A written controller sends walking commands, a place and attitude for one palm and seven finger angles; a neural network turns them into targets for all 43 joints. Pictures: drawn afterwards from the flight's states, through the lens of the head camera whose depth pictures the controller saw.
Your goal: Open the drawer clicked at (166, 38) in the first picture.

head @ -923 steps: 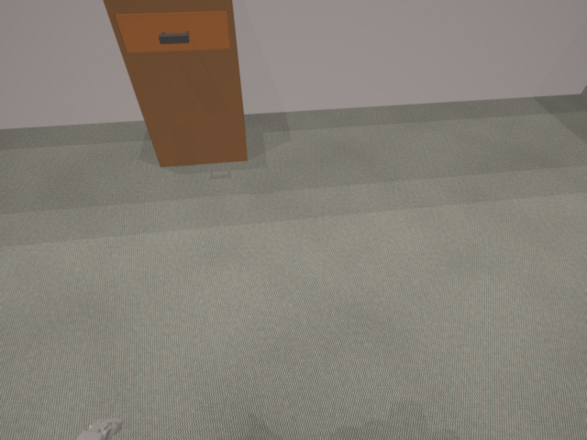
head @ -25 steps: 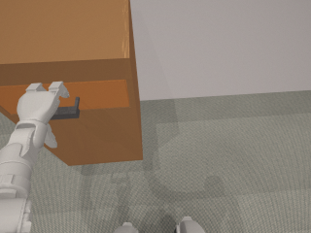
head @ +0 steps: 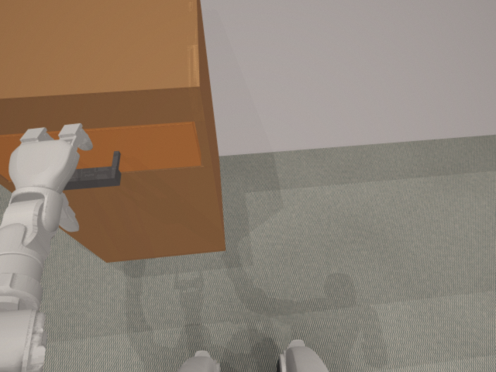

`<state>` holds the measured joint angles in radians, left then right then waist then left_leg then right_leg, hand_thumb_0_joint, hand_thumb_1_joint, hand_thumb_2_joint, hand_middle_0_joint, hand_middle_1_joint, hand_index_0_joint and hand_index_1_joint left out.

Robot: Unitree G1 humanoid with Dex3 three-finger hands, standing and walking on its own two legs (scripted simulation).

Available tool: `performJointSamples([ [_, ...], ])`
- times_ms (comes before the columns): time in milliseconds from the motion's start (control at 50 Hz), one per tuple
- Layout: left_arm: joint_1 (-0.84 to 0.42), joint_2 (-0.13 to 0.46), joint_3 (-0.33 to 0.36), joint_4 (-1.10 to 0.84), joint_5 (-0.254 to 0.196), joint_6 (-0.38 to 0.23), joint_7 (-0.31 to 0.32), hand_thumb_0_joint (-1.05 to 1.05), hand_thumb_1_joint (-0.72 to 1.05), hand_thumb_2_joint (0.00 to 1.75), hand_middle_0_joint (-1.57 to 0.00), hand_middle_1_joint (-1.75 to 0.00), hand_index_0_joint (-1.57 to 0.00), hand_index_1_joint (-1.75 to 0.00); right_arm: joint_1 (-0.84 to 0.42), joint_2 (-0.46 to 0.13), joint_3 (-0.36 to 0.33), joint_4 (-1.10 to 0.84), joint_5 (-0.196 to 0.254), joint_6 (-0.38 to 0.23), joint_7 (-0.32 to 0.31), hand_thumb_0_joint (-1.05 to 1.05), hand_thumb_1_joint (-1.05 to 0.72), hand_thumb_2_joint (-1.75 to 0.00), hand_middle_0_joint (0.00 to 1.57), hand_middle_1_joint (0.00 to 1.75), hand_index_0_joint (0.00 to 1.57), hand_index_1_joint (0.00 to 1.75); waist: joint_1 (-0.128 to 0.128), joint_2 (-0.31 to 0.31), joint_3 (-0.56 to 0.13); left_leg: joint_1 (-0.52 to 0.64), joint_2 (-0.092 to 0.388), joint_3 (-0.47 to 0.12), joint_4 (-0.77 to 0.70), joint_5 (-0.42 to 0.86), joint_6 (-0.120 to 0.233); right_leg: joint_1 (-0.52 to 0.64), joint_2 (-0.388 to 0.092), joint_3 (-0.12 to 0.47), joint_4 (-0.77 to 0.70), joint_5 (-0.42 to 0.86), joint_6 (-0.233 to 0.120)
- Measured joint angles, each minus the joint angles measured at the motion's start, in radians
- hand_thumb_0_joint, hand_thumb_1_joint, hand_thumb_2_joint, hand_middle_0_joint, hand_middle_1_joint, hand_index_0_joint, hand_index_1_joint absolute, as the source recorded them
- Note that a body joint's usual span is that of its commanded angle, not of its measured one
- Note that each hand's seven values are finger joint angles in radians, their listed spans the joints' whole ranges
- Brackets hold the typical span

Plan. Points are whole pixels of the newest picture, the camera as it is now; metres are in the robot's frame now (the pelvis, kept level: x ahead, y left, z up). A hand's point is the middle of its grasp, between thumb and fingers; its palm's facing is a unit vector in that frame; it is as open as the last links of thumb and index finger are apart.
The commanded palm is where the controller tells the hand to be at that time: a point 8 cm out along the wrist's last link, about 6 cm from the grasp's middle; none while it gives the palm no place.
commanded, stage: move the hooked fingers above the handle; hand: left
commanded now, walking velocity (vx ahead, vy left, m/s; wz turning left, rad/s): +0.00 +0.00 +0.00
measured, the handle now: (91, 168) +0.49 +0.31 -0.04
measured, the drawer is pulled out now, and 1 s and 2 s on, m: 0.00 0.00 0.00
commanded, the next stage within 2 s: lower the fingers behind the handle in 2.00 s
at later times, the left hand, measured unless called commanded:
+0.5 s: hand (58, 177) +0.42 +0.33 +0.02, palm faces -0.01 +0.01 -1.00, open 13.9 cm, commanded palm +0.40 +0.32 +0.08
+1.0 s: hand (49, 188) +0.40 +0.33 +0.02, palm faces -0.08 +0.03 -1.00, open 13.9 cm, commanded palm +0.39 +0.31 +0.08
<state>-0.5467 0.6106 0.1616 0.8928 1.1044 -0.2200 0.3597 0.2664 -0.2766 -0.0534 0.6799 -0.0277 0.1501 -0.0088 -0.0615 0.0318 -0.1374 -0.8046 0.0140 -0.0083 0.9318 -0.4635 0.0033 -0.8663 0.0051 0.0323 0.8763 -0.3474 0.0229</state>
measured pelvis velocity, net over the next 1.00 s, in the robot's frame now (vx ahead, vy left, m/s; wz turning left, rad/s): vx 0.00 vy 0.00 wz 0.00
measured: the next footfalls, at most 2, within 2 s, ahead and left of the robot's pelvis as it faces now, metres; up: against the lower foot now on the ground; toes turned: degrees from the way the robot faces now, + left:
none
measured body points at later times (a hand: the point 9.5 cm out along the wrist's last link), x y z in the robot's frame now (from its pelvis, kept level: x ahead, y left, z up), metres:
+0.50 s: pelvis +0.00 +0.01 +0.00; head +0.10 +0.00 +0.44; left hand +0.42 +0.32 +0.08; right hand +0.06 -0.27 -0.13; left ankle -0.02 +0.12 -0.68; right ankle +0.03 -0.14 -0.68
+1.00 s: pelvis +0.00 +0.00 +0.00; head +0.10 -0.01 +0.44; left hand +0.40 +0.33 +0.08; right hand +0.07 -0.27 -0.13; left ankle -0.02 +0.12 -0.68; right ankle +0.03 -0.14 -0.69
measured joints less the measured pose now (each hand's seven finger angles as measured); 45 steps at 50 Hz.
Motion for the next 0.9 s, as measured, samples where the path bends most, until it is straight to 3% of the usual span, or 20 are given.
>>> performJointSamples([
  [100,0.033,0.024,-0.001,0.018,-0.033,0.045,-0.047,0.00,-0.49,0.30,-0.32,-1.20,-0.31,-1.20,0.015,0.001,-0.006,0.006,0.011,0.005,-0.005,0.00,-0.90,-0.90,0.20,0.30,0.20,0.30,0.021,0.012,0.003,0.017,-0.001,0.007,-0.024,0.010,0.004,0.016,-0.001,0.007,-0.024,0.011,0.005],
  [220,0.043,0.008,-0.070,-0.016,-0.050,-0.020,-0.110,0.00,-0.49,0.30,-0.32,-1.20,-0.32,-1.20,0.042,0.014,-0.016,0.019,0.017,-0.017,-0.032,0.00,-0.90,-0.90,0.21,0.30,0.20,0.30,0.035,0.007,0.000,0.042,-0.009,-0.016,-0.036,0.016,0.005,0.056,-0.010,-0.015,-0.048,0.013,0.005],
  [340,-0.009,-0.024,-0.073,-0.036,-0.008,-0.078,-0.041,0.00,-0.50,0.30,-0.32,-1.20,-0.32,-1.20,0.016,0.014,-0.008,0.019,0.004,-0.026,-0.023,0.00,-0.90,-0.90,0.21,0.30,0.20,0.30,0.006,-0.006,-0.008,-0.001,-0.011,-0.028,0.013,-0.001,0.005,0.022,-0.012,-0.027,-0.008,-0.002,-0.003],
  [400,-0.037,-0.018,-0.043,-0.012,0.006,-0.039,0.004,0.00,-0.49,0.30,-0.32,-1.20,-0.32,-1.20,-0.005,0.008,0.002,0.012,-0.003,-0.017,-0.007,0.00,-0.90,-0.90,0.20,0.30,0.20,0.30,-0.009,-0.004,-0.005,-0.024,-0.008,-0.019,0.032,-0.007,0.006,-0.006,-0.009,-0.018,0.011,-0.004,0.000],
  [460,-0.051,-0.004,-0.026,0.019,0.001,0.029,0.017,0.00,-0.49,0.30,-0.32,-1.20,-0.32,-1.20,-0.010,0.003,0.006,0.004,-0.003,-0.008,0.004,0.00,-0.90,-0.90,0.20,0.30,0.20,0.30,-0.009,0.005,0.002,-0.028,-0.006,-0.004,0.029,-0.005,0.009,-0.016,-0.005,-0.004,0.009,0.002,0.008],
  [560,-0.016,0.012,-0.040,0.042,-0.036,0.093,-0.061,0.00,-0.49,0.30,-0.32,-1.20,-0.31,-1.20,0.020,0.007,0.003,0.002,0.013,0.002,-0.001,0.00,-0.90,-0.90,0.20,0.30,0.20,0.30,0.013,0.019,0.004,0.011,-0.005,0.012,-0.020,0.010,0.013,0.015,-0.004,0.013,-0.031,0.018,0.014],
  [680,0.032,-0.011,-0.087,-0.018,-0.054,-0.005,-0.128,0.00,-0.49,0.30,-0.32,-1.20,-0.31,-1.20,0.062,0.022,-0.005,0.014,0.018,-0.013,-0.030,0.00,-0.90,-0.90,0.21,0.30,0.20,0.30,0.028,0.013,0.000,0.056,-0.009,-0.004,-0.050,0.017,0.011,0.067,-0.011,-0.004,-0.062,0.018,0.010],
  [780,0.014,-0.029,-0.059,-0.050,-0.012,-0.080,-0.056,0.00,-0.49,0.30,-0.32,-1.20,-0.32,-1.20,0.039,0.017,-0.005,0.023,0.003,-0.018,-0.022,0.00,-0.90,-0.90,0.21,0.30,0.21,0.30,0.009,-0.001,-0.007,0.019,-0.008,-0.018,-0.005,0.000,0.005,0.034,-0.009,-0.018,-0.021,-0.001,-0.001],
  [840,-0.006,-0.023,-0.031,-0.036,0.000,-0.050,0.003,0.00,-0.49,0.30,-0.32,-1.20,-0.32,-1.20,0.013,0.008,-0.004,0.021,-0.004,-0.011,-0.007,0.00,-0.90,-0.90,0.21,0.30,0.20,0.30,0.000,-0.001,-0.005,-0.008,-0.006,-0.014,0.019,-0.009,0.004,0.004,-0.006,-0.013,0.004,-0.008,0.001],
  [900,-0.011,-0.007,-0.009,-0.011,-0.002,0.015,0.022,0.00,-0.49,0.30,-0.32,-1.20,-0.32,-1.20,-0.004,0.000,-0.003,0.014,-0.004,0.000,0.005,0.00,-0.90,-0.90,0.20,0.30,0.20,0.30,0.001,0.004,-0.001,-0.016,-0.002,-0.003,0.019,-0.009,0.004,-0.010,-0.002,-0.003,0.009,-0.005,0.005],
])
